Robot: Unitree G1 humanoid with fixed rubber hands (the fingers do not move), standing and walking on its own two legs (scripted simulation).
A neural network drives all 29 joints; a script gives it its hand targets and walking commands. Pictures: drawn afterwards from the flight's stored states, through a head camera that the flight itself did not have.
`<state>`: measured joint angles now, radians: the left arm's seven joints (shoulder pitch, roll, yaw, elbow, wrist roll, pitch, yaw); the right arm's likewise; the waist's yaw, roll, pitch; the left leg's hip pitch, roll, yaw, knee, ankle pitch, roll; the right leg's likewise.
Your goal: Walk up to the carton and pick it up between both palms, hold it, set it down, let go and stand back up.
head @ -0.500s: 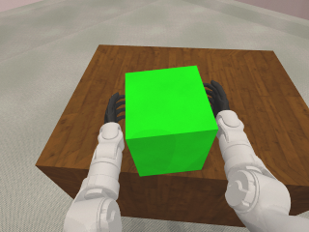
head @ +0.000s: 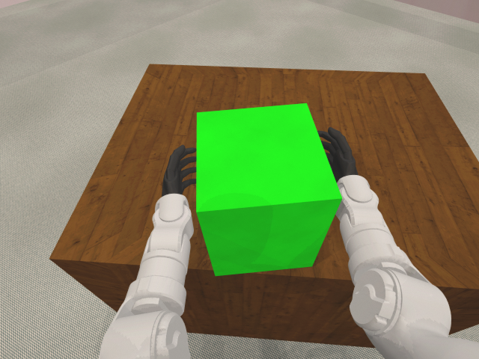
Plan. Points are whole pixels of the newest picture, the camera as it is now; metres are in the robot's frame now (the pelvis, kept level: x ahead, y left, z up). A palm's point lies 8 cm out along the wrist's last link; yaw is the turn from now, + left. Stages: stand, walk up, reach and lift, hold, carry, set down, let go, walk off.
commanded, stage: set down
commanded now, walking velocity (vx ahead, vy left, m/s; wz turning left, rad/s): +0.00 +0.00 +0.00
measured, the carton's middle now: (258, 194) +0.42 +0.00 +0.02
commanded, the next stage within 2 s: none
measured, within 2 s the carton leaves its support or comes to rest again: neither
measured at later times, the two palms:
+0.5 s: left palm (182, 208) +0.38 +0.14 +0.03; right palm (341, 187) +0.42 -0.15 +0.05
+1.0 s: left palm (181, 236) +0.32 +0.13 +0.03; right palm (361, 199) +0.38 -0.17 +0.07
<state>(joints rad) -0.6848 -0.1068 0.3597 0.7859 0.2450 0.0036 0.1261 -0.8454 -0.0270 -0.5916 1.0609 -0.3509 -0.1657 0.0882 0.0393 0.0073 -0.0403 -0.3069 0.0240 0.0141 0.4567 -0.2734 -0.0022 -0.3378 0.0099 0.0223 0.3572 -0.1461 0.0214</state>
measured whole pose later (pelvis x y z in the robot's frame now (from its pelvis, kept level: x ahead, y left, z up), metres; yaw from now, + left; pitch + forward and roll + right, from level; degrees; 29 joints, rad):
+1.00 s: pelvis -0.05 -0.02 +0.00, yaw +0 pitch +12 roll +0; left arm -0.66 -0.07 0.33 1.06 0.13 -0.15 0.19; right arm -0.81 -0.17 -0.01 1.18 0.18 -0.20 -0.05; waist 0.06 0.02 -0.16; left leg -0.47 0.04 0.01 0.46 -0.19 -0.03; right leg -0.50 0.03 0.02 0.36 -0.06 -0.01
